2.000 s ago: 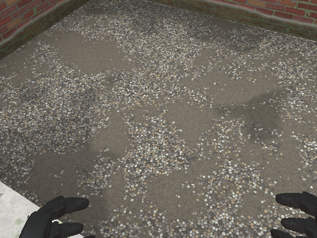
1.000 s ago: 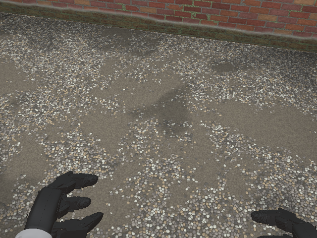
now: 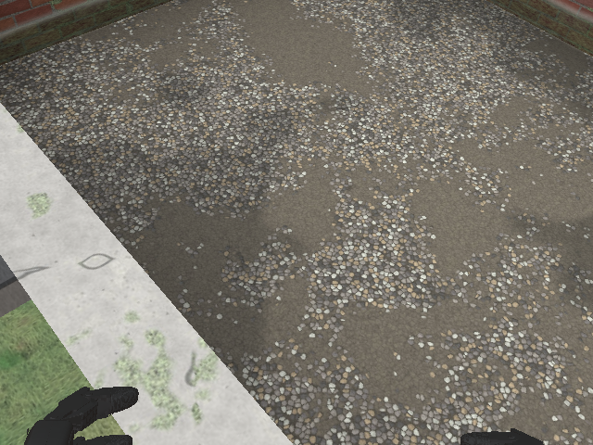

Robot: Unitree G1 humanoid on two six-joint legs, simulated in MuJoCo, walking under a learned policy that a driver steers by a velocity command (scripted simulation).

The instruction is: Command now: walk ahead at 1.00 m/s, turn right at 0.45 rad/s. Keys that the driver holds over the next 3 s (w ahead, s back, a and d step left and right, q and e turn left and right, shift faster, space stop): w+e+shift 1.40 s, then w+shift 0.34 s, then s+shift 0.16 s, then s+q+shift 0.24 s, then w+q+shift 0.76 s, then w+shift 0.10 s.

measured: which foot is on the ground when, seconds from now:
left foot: down 0.00-0.40, up 0.42-0.70, down 0.72-1.00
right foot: up 0.00-0.38, down 0.40-1.00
